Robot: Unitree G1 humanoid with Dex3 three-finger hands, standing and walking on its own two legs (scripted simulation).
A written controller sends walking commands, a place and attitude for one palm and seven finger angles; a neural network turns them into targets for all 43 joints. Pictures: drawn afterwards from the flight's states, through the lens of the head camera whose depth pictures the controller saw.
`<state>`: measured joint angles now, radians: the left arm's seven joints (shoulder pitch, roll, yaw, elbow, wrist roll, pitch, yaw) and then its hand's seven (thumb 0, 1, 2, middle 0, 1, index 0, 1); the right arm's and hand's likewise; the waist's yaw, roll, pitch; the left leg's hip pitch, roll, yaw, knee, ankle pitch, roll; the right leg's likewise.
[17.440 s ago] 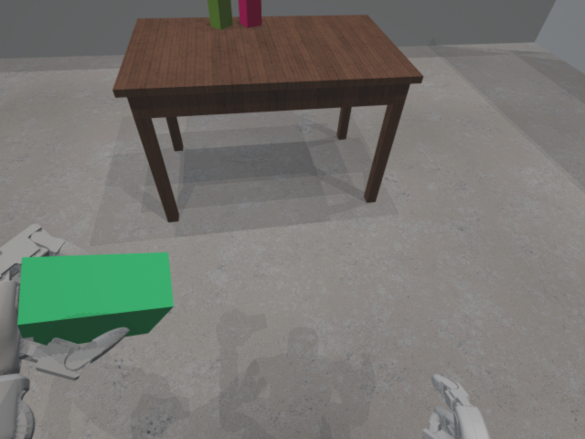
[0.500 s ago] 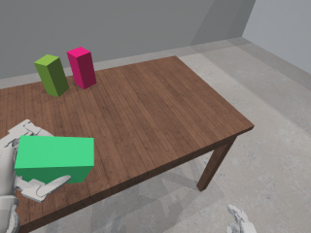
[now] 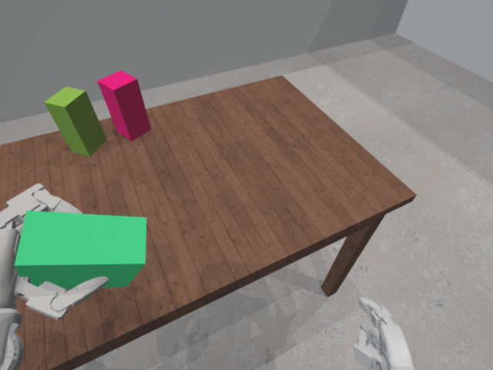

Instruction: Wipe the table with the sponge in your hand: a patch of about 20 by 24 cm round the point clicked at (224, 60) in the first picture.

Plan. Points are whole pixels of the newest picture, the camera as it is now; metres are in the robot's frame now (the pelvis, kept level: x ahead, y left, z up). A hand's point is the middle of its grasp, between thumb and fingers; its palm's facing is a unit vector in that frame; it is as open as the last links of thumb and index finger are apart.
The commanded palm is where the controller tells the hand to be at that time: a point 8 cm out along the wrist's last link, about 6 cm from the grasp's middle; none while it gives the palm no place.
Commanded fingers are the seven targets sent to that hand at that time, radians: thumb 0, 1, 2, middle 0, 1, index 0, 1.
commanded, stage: come to a stop and stand still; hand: left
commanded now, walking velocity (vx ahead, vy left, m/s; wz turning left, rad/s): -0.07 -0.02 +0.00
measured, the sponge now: (102, 255) +0.23 +0.20 +0.14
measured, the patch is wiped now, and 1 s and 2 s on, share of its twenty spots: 0.00 0.00 0.00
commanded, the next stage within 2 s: look again from close up in 0.90 s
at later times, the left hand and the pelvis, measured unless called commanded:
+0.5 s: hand out of the picture +0.18 +0.29 +0.16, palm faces +0.34 -0.87 -0.35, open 10.0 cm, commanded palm +0.12 +0.33 +0.18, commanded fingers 0.00 0.10 1.30 -1.20 -1.60 -1.20 -1.60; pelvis -0.03 +0.05 +0.00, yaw +0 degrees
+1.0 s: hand out of the picture +0.19 +0.31 +0.16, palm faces +0.34 -0.86 -0.38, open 10.0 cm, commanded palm +0.14 +0.35 +0.18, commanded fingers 0.00 0.10 1.30 -1.20 -1.60 -1.20 -1.60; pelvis -0.03 +0.07 +0.01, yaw +0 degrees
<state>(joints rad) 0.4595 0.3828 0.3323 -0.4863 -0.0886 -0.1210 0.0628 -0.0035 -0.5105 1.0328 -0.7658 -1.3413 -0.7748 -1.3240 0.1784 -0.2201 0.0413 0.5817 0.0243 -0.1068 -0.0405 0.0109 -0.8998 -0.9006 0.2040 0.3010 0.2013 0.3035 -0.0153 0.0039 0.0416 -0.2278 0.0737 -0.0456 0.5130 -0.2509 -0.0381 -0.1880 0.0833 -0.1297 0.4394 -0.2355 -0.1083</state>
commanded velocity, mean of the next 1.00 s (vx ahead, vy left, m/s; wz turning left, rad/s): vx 0.00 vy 0.00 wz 0.00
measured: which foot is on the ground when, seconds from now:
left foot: down 0.00-1.00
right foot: down 0.00-1.00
